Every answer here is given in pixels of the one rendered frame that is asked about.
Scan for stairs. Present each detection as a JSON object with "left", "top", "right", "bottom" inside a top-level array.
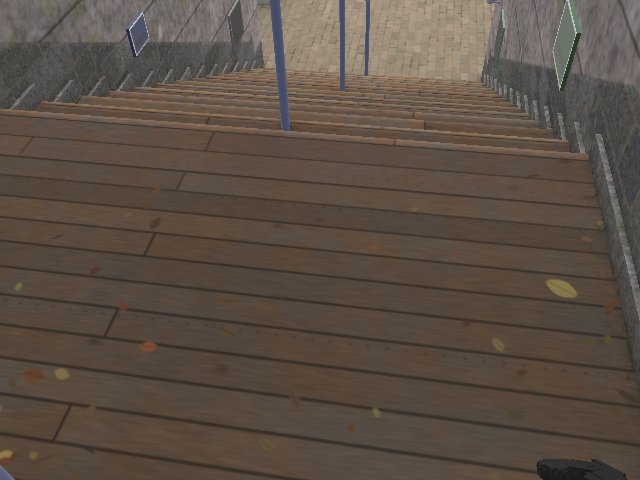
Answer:
[{"left": 34, "top": 67, "right": 570, "bottom": 152}]

